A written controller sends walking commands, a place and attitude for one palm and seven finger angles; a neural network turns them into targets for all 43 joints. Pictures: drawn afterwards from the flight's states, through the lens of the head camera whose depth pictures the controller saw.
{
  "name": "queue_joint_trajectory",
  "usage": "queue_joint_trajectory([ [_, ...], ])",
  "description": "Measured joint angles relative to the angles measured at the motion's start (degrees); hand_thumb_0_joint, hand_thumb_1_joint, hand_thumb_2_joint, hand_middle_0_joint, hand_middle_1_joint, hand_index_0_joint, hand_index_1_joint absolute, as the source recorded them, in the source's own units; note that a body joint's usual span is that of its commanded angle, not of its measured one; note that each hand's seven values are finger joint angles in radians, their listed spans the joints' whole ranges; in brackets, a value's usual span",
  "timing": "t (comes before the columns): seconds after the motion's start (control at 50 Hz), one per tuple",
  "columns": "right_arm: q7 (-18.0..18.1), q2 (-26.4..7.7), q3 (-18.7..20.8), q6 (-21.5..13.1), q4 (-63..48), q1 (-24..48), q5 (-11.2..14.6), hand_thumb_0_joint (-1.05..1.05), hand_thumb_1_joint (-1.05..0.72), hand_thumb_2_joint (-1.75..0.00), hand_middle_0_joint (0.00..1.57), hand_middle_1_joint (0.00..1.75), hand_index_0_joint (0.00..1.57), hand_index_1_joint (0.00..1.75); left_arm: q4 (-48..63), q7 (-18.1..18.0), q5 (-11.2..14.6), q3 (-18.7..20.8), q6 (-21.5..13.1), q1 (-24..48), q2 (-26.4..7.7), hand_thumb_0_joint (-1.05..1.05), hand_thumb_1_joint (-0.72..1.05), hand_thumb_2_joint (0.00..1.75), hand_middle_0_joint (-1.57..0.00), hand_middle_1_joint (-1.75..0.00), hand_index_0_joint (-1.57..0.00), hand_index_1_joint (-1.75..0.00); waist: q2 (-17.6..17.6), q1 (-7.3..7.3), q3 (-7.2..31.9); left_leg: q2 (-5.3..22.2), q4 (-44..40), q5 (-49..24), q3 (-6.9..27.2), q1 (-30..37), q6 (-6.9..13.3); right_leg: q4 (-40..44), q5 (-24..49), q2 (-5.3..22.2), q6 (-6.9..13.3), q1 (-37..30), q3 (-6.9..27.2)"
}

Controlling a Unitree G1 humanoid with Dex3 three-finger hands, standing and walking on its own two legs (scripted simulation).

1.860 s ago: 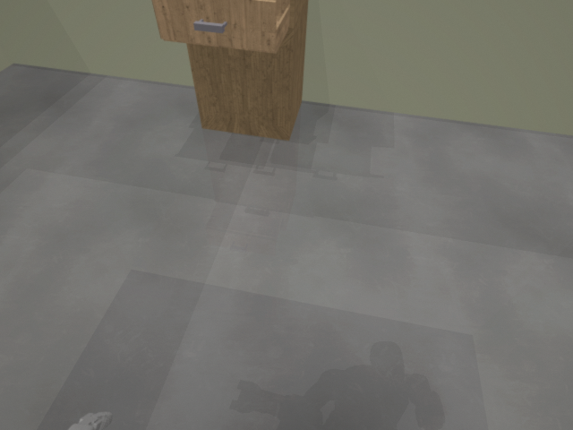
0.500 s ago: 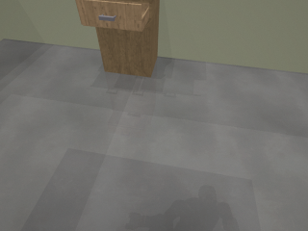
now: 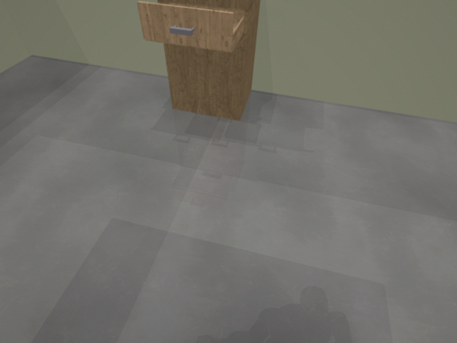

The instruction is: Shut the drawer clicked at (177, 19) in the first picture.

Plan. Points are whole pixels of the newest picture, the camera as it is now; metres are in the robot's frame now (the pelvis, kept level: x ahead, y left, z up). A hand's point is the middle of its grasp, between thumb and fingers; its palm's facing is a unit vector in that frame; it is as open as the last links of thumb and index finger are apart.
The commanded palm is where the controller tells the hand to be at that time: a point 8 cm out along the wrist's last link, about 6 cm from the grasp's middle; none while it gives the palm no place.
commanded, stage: walk to a spot facing it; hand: left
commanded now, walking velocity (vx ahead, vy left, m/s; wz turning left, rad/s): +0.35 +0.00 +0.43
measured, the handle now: (182, 29) +1.50 +0.30 -0.05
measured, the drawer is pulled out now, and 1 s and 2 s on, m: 0.28 0.28 0.28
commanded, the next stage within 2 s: turn to face it in 1.88 s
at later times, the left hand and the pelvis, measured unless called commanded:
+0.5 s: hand (132, 299) +0.25 +0.23 -0.17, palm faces +0.10 -0.99 -0.14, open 7.4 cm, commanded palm none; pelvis +0.17 +0.05 +0.00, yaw +8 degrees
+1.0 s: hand (125, 284) +0.29 +0.26 -0.19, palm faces +0.36 -0.92 -0.17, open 7.3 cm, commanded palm none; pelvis +0.41 +0.10 -0.01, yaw +17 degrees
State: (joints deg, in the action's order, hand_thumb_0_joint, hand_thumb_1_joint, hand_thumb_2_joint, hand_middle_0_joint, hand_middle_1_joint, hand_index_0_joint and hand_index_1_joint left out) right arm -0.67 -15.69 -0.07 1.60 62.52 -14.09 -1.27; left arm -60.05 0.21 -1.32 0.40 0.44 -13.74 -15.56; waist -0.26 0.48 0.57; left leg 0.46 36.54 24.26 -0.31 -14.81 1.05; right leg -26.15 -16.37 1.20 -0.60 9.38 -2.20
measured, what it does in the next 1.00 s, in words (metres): walks ahead, turning left: right foot, then left foot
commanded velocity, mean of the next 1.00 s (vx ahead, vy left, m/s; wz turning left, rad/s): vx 0.37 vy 0.00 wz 0.22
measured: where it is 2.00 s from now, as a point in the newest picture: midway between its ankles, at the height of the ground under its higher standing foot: (191, 228)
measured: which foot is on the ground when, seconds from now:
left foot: down 0.00-0.60, up 0.62-0.98, down 1.00-1.00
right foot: down 0.00-0.12, up 0.14-0.58, down 0.60-1.00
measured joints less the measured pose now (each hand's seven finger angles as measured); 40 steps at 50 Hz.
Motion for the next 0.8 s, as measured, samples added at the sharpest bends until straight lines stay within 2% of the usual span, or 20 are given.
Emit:
queue_joint_trajectory([
  [0.04, -0.4, 1.2, 0.3, 0.0, -0.1, -1.7, 0.1, 0.0, -0.91, -0.9, 0.2, 0.3, 0.2, 0.3, 0.1, 0.0, -0.1, 0.3, -0.7, -1.9, 1.0, 0.0, 0.9, 0.9, -0.2, -0.3, -0.2, -0.3, 0.5, -0.1, -0.3, 0.6, 3.7, 1.4, -1.6, -2.0, 0.1, 0.2, -1.0, 0.8, -0.4, -1.2, -1.3],
  [0.1, -0.9, 2.9, 0.5, -0.9, -0.8, -3.8, 0.3, 0.0, -0.91, -0.9, 0.2, 0.3, 0.2, 0.3, -0.5, 0.1, -0.1, 0.7, -0.9, -4.6, 1.8, 0.0, 0.9, 0.9, -0.2, -0.3, -0.2, -0.3, 1.7, 0.1, -1.1, 1.2, -1.1, -1.7, -4.2, -1.3, 0.2, -2.2, -3.8, 2.7, -1.8, -2.3, -2.9],
  [0.12, -0.9, 3.3, 0.7, -1.5, -1.2, -4.4, 0.2, 0.0, -0.91, -0.9, 0.2, 0.3, 0.2, 0.3, -0.8, 0.1, 0.0, 0.9, -0.6, -5.5, 2.0, 0.0, 0.9, 0.9, -0.21, -0.3, -0.2, -0.3, 2.1, 0.11, -1.3, 0.8, -1.8, -5.7, -4.7, -1.0, 0.7, -5.4, -5.8, 3.6, -1.4, -1.4, -3.1],
  [0.14, -0.7, 3.8, 0.9, -2.2, -1.4, -4.9, 0.1, 0.0, -0.91, -0.9, 0.2, 0.3, 0.2, 0.3, -1.3, 0.1, 0.1, 1.1, 0.0, -6.2, 2.3, 0.0, 0.9, 0.9, -0.21, -0.3, -0.2, -0.3, 2.5, 0.09, -1.5, 0.3, -0.8, -6.4, -5.2, -1.1, 1.4, -11.5, -8.9, 4.0, -1.1, 0.9, -2.5],
  [0.18, -0.1, 5.0, 1.2, -3.2, -1.7, -6.0, 0.0, 0.0, -0.91, -0.9, 0.2, 0.3, 0.2, 0.3, -2.4, 0.1, -0.1, 1.3, 0.9, -6.8, 2.9, 0.0, 0.91, 0.9, -0.2, -0.3, -0.2, -0.3, 2.7, 0.35, -1.5, -0.3, -0.9, -4.2, -5.7, 0.1, 2.6, -25.4, -11.2, 3.5, -0.3, 6.8, -1.1],
  [0.22, 0.5, 6.4, 1.0, -3.9, -1.4, -7.5, 0.2, 0.0, -0.91, -0.9, 0.2, 0.3, 0.2, 0.3, -3.0, 0.3, -0.4, 1.6, 0.9, -6.4, 3.1, 0.0, 0.91, 0.9, -0.2, -0.3, -0.2, -0.3, 2.9, 0.91, -1.6, -1.1, -4.4, -4.0, -5.5, 2.7, 3.0, -34.0, -7.8, 3.5, -0.1, 12.1, -1.0],
  [0.26, 1.0, 7.7, 0.8, -4.7, -0.5, -9.1, 0.3, 0.0, -0.91, -0.9, 0.2, 0.3, 0.2, 0.3, -2.8, 0.6, -0.5, 1.8, 0.4, -5.0, 3.4, 0.01, 0.91, 0.9, -0.2, -0.3, -0.2, -0.3, 2.9, 1.14, -1.9, -1.8, -9.0, -5.6, -4.7, 5.7, 3.0, -36.8, -4.0, 4.0, -0.6, 16.2, -1.4],
  [0.34, 1.5, 9.9, 0.5, -5.4, 1.8, -11.8, 0.7, 0.0, -0.91, -0.9, 0.2, 0.3, 0.2, 0.3, -0.8, 0.7, -0.4, 1.9, -0.4, -1.7, 4.3, 0.01, 0.91, 0.9, -0.2, -0.3, -0.2, -0.3, 2.4, 0.99, -2.4, -2.7, -16.1, -7.2, -3.1, 11.1, 3.4, -35.4, 1.3, 5.1, -1.9, 22.3, -1.8],
  [0.42, 1.8, 11.2, 0.6, -5.6, 3.3, -13.4, 0.6, 0.0, -0.91, -0.9, 0.2, 0.3, 0.2, 0.3, 0.8, 0.8, -0.2, 2.1, -0.5, 2.3, 5.2, 0.01, 0.91, 0.9, -0.2, -0.3, -0.2, -0.3, 2.1, 1.59, -3.1, -3.1, -19.9, -6.6, -1.6, 15.6, 3.1, -27.8, 5.0, 5.8, -2.4, 24.9, -2.0],
  [0.52, 2.0, 11.1, 1.2, -5.6, 4.0, -14.1, 0.1, 0.0, -0.91, -0.9, 0.2, 0.3, 0.21, 0.3, 2.4, 1.0, 0.1, 2.1, -0.8, 7.3, 6.1, 0.0, 0.91, 0.9, -0.2, -0.3, -0.2, -0.3, 1.4, 3.29, -4.2, -2.9, -20.6, -2.7, -0.3, 20.6, 2.1, -15.0, 6.3, 4.4, -0.9, 22.7, -3.3],
  [0.58, 2.1, 10.3, 1.6, -5.3, 4.6, -14.6, 0.1, 0.0, -0.91, -0.9, 0.2, 0.3, 0.21, 0.3, 3.9, 1.0, 0.0, 2.0, -2.1, 9.2, 6.5, 0.0, 0.91, 0.9, -0.2, -0.3, -0.2, -0.3, 0.2, 3.75, -4.7, -1.6, -15.1, 2.7, 0.8, 21.4, 1.2, -9.0, 5.9, 2.1, 1.0, 17.7, -4.7],
  [0.6, 1.9, 10.3, 1.7, -5.1, 4.9, -15.0, 0.3, 0.0, -0.91, -0.9, 0.2, 0.3, 0.21, 0.3, 4.5, 1.0, -0.2, 2.0, -3.1, 9.5, 6.3, 0.0, 0.91, 0.9, -0.2, -0.3, -0.2, -0.3, 0.4, 3.56, -4.6, -1.6, -8.5, 5.1, 1.0, 19.3, 1.2, -7.3, 7.3, 2.1, 2.1, 15.6, -4.9],
  [0.62, 1.8, 9.9, 1.8, -4.7, 5.1, -14.3, 0.6, 0.0, -0.91, -0.9, 0.2, 0.3, 0.21, 0.3, 4.9, 0.7, -0.4, 2.1, -4.1, 9.7, 6.5, 0.0, 0.91, 0.9, -0.2, -0.3, -0.2, -0.3, -0.1, 3.07, -5.0, -1.3, 2.3, 5.8, 1.3, 15.3, 1.3, -9.5, 7.1, 2.0, 2.7, 15.7, -5.5],
  [0.66, 1.4, 8.8, 2.4, -3.8, 4.8, -12.1, 0.8, 0.0, -0.91, -0.9, 0.2, 0.3, 0.2, 0.3, 5.1, 0.4, -0.1, 2.1, -5.0, 9.2, 6.9, 0.0, 0.91, 0.9, -0.2, -0.3, -0.2, -0.3, -1.0, 2.49, -5.5, -0.8, 23.1, 3.9, 1.8, 6.4, 2.0, -11.8, 3.6, 1.7, 3.0, 14.0, -7.0],
  [0.68, 1.3, 8.1, 2.7, -3.5, 4.3, -10.8, 0.7, 0.0, -0.91, -0.9, 0.2, 0.3, 0.2, 0.3, 4.9, 0.2, -0.1, 2.1, -5.1, 8.5, 6.9, 0.0, 0.91, 0.9, -0.2, -0.3, -0.2, -0.3, -1.3, 2.2, -5.3, -0.2, 29.9, 1.7, 1.3, 2.3, 2.1, -11.2, 2.5, 1.5, 2.9, 12.5, -7.5],
  [0.7, 1.1, 7.5, 3.0, -3.2, 3.6, -9.3, 0.5, 0.0, -0.91, -0.9, 0.2, 0.3, 0.2, 0.3, 4.5, -0.1, -0.1, 2.1, -5.1, 7.5, 6.9, 0.0, 0.91, 0.9, -0.2, -0.3, -0.2, -0.3, -1.4, 2.01, -5.1, 0.7, 33.9, -0.5, 0.6, -1.6, 2.1, -9.9, 2.0, 1.4, 2.6, 10.9, -8.0],
  [0.74, 0.9, 6.2, 3.3, -2.7, 1.7, -6.1, 0.1, 0.01, -0.91, -0.9, 0.2, 0.3, 0.2, 0.3, 3.1, -0.7, -0.3, 2.1, -5.0, 5.0, 6.9, 0.0, 0.91, 0.9, -0.2, -0.3, -0.2, -0.3, -1.4, 1.85, -4.3, 2.5, 35.8, -3.8, -0.6, -8.1, 1.6, -6.6, 2.2, 1.2, 2.0, 7.8, -8.8],
  [0.8, 0.6, 5.0, 3.9, -2.5, -1.4, -1.8, -0.1, 0.0, -0.91, -0.9, 0.19, 0.3, 0.2, 0.3, 0.9, -1.5, -0.3, 2.9, -4.7, 1.0, 6.0, -0.01, 0.93, 0.9, -0.2, -0.3, -0.2, -0.3, -1.1, 1.54, -3.1, 5.0, 29.7, -6.7, -1.7, -14.7, 0.2, -2.1, 2.1, 0.9, 1.9, 3.6, -9.8],
])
